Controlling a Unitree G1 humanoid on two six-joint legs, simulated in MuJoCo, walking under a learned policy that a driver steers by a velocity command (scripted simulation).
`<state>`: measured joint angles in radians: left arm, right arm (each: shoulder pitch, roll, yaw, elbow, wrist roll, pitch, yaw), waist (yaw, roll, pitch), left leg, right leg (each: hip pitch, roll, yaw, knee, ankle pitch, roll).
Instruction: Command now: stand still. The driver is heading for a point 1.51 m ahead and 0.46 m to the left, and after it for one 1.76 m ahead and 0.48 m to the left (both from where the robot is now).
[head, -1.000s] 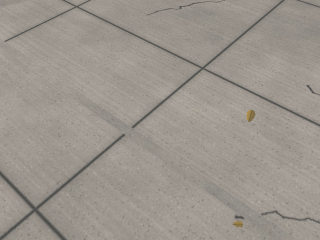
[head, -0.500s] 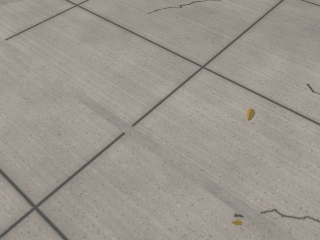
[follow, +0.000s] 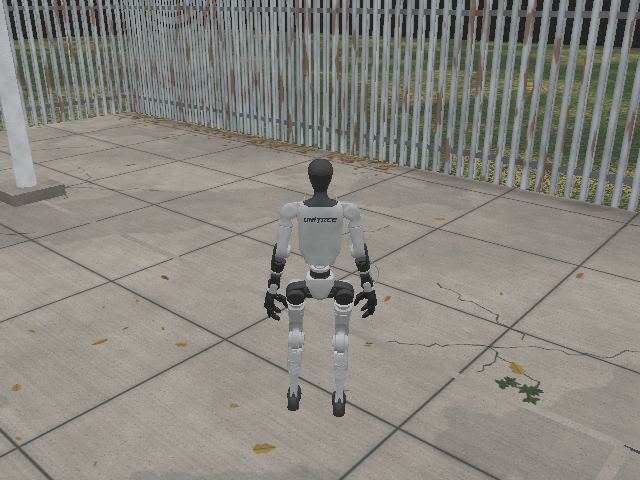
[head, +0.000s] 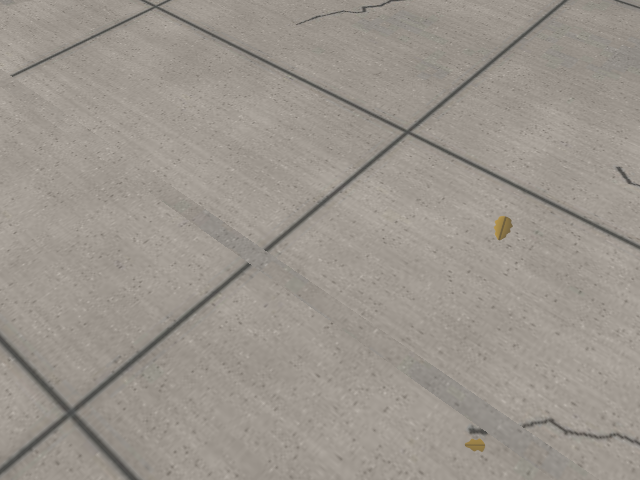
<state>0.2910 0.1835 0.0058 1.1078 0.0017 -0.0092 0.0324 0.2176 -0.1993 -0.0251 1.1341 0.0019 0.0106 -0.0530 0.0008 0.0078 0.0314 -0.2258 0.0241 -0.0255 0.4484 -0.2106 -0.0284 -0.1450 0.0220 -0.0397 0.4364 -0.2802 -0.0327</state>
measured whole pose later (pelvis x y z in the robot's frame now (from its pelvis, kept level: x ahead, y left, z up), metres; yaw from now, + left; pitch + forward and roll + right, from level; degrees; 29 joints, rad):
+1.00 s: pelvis +0.02 +0.01 +0.00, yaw +1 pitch +0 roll +0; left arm 0.40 0.19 0.04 1.08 -0.02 -0.03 0.04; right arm 0.29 -0.19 -0.04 1.12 0.02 -0.02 -0.04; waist 0.02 -0.01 -0.01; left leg -0.35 0.02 0.02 0.82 -0.45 0.04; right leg -0.13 0.02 -0.04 0.46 -0.34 -0.06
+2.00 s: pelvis +0.47 +0.03 +0.00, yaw +6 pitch +1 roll -2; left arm 0.19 0.23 0.05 1.00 0.02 -0.08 0.02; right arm 0.16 -0.25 -0.08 0.89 0.01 -0.03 -0.02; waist 0.02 0.04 0.06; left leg -0.64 0.09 -0.03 0.89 -0.17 -0.01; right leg -0.17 0.03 -0.17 0.30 -0.15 -0.06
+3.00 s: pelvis +0.57 +0.06 +0.00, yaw +32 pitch +1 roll +1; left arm 0.22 0.26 0.05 0.86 -0.02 -0.01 0.02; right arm 0.20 -0.27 -0.06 0.70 0.02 0.02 -0.02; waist 0.04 0.01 0.00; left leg -0.23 -0.01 -0.01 0.53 -0.34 -0.03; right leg -0.23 -0.03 0.01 0.48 -0.28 0.00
